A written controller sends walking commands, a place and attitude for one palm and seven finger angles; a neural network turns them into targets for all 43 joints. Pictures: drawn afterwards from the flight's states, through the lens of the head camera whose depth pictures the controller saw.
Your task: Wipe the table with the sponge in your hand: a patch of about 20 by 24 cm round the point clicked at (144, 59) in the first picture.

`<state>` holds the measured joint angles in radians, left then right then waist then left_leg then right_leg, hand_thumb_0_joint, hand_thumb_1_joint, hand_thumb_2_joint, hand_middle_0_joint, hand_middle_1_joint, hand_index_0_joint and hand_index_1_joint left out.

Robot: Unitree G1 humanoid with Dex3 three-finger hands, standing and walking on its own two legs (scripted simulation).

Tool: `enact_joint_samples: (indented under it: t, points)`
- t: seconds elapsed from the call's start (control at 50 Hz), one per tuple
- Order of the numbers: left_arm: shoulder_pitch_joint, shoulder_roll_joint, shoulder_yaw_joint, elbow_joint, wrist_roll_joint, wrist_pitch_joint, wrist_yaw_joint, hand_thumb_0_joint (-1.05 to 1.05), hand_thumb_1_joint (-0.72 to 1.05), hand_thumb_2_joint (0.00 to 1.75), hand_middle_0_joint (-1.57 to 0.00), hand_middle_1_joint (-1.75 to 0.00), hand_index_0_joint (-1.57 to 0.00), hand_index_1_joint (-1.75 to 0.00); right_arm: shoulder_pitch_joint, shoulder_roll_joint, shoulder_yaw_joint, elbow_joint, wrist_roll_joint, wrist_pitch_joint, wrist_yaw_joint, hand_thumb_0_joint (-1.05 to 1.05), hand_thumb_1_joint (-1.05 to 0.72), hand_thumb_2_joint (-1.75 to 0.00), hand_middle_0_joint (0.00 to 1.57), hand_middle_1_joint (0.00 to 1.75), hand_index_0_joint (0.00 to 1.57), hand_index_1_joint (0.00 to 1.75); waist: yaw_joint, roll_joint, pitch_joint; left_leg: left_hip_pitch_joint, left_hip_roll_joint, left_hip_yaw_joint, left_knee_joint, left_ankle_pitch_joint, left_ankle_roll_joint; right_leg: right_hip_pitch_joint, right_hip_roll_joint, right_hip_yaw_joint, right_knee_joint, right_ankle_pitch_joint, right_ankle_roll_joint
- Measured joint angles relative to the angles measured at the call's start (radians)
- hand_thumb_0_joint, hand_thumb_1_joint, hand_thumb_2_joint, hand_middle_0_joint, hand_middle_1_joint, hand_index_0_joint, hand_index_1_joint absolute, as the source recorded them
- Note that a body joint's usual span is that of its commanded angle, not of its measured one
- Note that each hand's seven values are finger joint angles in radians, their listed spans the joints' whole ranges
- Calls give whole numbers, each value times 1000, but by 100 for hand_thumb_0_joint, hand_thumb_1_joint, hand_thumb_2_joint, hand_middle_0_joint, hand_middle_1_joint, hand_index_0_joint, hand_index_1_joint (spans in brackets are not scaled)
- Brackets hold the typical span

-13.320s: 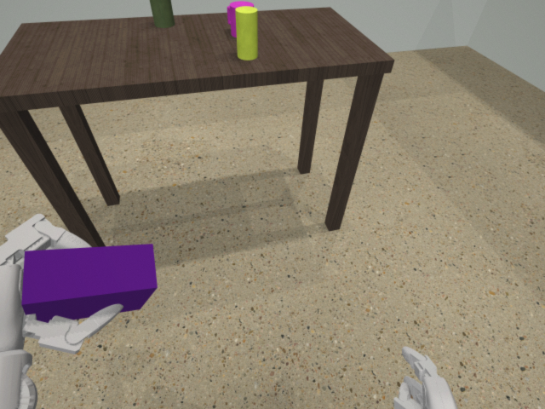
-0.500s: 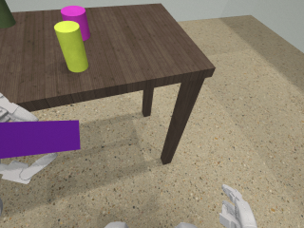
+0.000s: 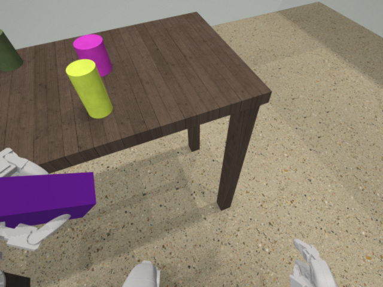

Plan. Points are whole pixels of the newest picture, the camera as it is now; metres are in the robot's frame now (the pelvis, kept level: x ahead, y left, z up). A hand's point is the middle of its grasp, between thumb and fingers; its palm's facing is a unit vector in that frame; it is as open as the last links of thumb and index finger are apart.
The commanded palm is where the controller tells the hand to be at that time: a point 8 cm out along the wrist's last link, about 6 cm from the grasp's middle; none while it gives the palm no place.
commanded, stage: shuffle to correct the standing spot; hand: left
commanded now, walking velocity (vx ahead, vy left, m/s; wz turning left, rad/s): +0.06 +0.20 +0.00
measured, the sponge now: (61, 199) +0.23 +0.22 +0.13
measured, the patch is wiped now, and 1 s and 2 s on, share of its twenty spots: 0.00 0.00 0.00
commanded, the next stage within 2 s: come to a stop and stand still in 1.82 s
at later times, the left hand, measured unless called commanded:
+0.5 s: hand out of the picture +0.20 +0.32 +0.17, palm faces +0.42 -0.79 -0.44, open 9.6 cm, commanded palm +0.15 +0.37 +0.17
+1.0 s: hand out of the picture +0.18 +0.43 +0.17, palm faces +0.45 -0.75 -0.48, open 9.6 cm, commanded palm +0.13 +0.47 +0.17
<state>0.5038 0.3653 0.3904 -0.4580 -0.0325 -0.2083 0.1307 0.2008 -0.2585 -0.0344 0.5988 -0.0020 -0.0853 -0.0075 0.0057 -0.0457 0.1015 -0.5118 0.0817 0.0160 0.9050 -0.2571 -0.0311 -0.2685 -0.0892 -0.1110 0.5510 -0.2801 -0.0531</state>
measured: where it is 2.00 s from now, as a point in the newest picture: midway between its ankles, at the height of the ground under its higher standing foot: outside the picture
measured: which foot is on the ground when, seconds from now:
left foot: up 0.00-0.12, down 0.14-0.38, up 0.40-0.66, down 0.68-1.00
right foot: down 0.00-0.16, up 0.18-0.32, down 0.34-1.00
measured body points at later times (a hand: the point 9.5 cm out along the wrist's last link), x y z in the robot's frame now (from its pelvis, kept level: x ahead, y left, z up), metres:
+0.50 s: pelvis +0.00 +0.09 -0.01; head +0.02 +0.07 +0.44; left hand +0.17 +0.36 +0.20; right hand +0.17 -0.12 -0.11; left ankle +0.00 +0.22 -0.67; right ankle +0.00 +0.00 -0.74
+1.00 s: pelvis -0.01 +0.18 -0.01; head +0.01 +0.17 +0.44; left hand +0.15 +0.47 +0.20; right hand +0.15 -0.04 -0.11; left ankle -0.02 +0.32 -0.69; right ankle +0.00 +0.06 -0.74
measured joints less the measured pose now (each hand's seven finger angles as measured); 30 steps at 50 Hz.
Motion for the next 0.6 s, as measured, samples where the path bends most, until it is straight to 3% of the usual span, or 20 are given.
enact_joint_samples:
  t: [0.08,0.14,0.18,0.22,0.26,0.34,0.38,0.42,0.46,0.5,0.54,0.6]
  points:
    - [-25,-11,-42,-61,10,16,9,0,-45,101,-80,-135,-80,-135,1,-7,-14,-5,-2,-22,-17,1,-90,-90,20,30,20,30,7,-14,10,121,-18,68,-229,24,10,2,-37,10,44,-27,34]
    - [-36,10,-35,-114,9,7,7,0,-45,101,-80,-135,-80,-135,2,-6,-17,-32,3,-24,-22,1,-90,-90,20,30,20,30,-5,9,-14,223,-34,84,-369,57,25,-24,-33,5,119,-70,62]
    - [-68,49,-8,-114,7,-9,6,0,-45,101,-80,-135,-80,-135,-14,29,-20,-32,10,-22,-23,1,-90,-90,20,30,20,30,-12,-16,-16,205,-50,89,-324,15,22,-52,-46,25,188,-112,74]
    - [-84,72,22,-85,5,-20,7,0,-45,101,-80,-135,-80,-135,-23,68,-6,-39,16,-22,-16,1,-90,-90,20,30,20,30,-8,-38,-22,192,-57,103,-289,-8,21,-87,-25,56,282,-200,71]
    - [-85,71,37,-58,10,-9,6,0,-45,101,-80,-135,-80,-135,-19,96,12,-47,13,-31,-7,1,-90,-90,20,30,20,30,-11,-35,-33,182,-59,104,-281,-10,26,-107,-2,41,343,-235,69]
    - [-70,29,19,-57,8,25,13,0,-45,101,-80,-135,-80,-135,-5,112,48,-48,13,-50,7,1,-90,-90,20,30,20,30,0,-5,-44,163,-70,107,-263,-13,37,-51,34,-5,211,-154,70]
    - [-68,-9,-20,-65,15,31,10,0,-45,101,-80,-135,-80,-135,-2,91,55,-34,9,-48,11,1,-90,-90,20,30,20,30,0,58,-35,150,-53,78,-230,-31,40,-17,61,-38,153,-115,14]
    - [-55,-17,-47,-79,12,27,7,0,-45,101,-80,-134,-80,-135,0,81,56,-10,6,-28,18,1,-90,-90,21,30,20,30,5,70,-36,104,-73,52,-94,-118,21,-9,51,-46,133,-103,-6]
    - [-47,-20,-56,-87,7,21,5,0,-45,101,-80,-134,-80,-135,0,75,55,15,5,-10,23,1,-90,-90,21,30,21,30,17,51,-34,50,-92,35,81,-142,0,-3,28,-34,106,-86,-3]
    - [-37,-11,-40,-79,9,5,6,0,-45,101,-80,-134,-80,-134,1,69,55,28,0,6,20,1,-90,-90,21,30,21,30,21,29,-35,20,-81,23,157,-139,-6,0,7,-19,72,-62,8]
    - [-35,5,-16,-53,12,-6,10,0,-45,101,-80,-134,-80,-134,3,64,52,29,0,17,13,1,-90,-90,21,30,21,30,16,7,-34,37,-50,17,82,-122,-2,0,-14,-6,49,-44,23]
    - [-41,15,4,-26,12,5,20,0,-45,101,-80,-134,-80,-134,9,49,36,21,1,14,-1,1,-90,-90,21,30,20,30,7,-15,-26,119,-20,29,-140,-78,7,-7,-47,8,50,-38,47]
